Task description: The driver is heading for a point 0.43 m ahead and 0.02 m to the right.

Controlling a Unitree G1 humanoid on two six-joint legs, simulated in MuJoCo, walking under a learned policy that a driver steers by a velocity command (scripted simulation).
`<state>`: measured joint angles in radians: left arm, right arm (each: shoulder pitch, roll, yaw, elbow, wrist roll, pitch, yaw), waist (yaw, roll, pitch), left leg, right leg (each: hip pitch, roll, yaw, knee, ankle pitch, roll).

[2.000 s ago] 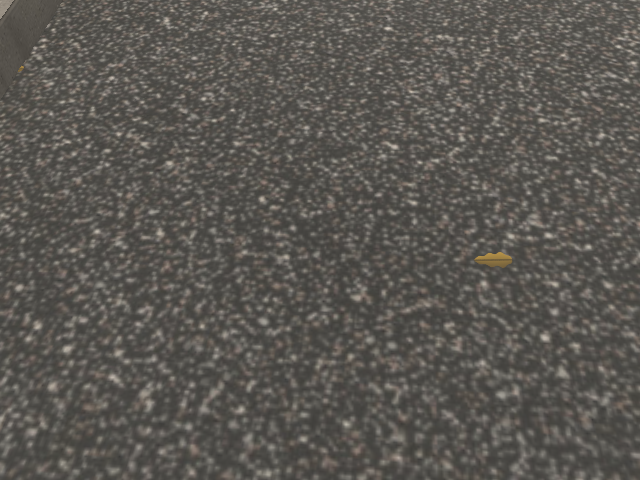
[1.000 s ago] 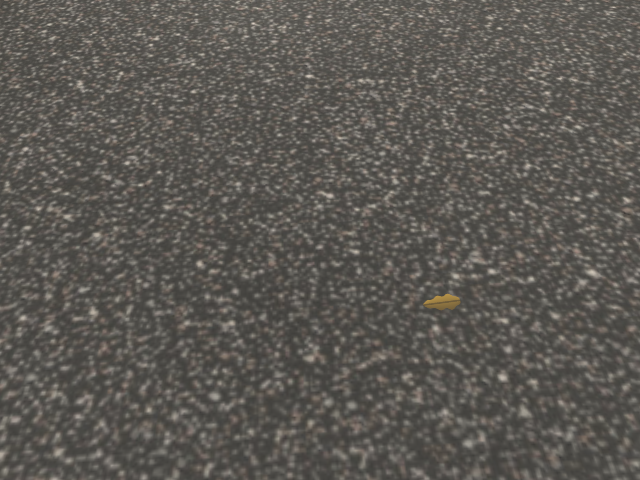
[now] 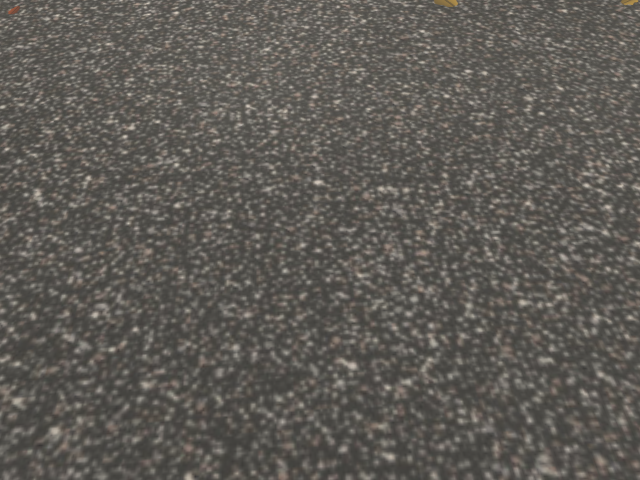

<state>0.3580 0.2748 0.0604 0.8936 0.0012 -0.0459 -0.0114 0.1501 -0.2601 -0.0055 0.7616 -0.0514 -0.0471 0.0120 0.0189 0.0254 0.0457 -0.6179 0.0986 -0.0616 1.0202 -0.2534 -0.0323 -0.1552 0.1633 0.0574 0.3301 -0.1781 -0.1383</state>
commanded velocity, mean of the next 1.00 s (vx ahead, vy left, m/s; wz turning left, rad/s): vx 0.28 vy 0.00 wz -0.32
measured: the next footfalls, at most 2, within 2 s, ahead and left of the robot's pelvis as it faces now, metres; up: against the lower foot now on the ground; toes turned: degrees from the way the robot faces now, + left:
left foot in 0.24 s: +0.33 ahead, +0.13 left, +0.00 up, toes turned -11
right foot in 0.68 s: +0.42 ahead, -0.11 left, +0.00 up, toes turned -17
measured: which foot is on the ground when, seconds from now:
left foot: up 0.00-0.22, down 0.24-0.70, up 0.72-0.98, down 1.00-1.00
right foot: down 0.00-0.26, up 0.28-0.66, down 0.68-1.00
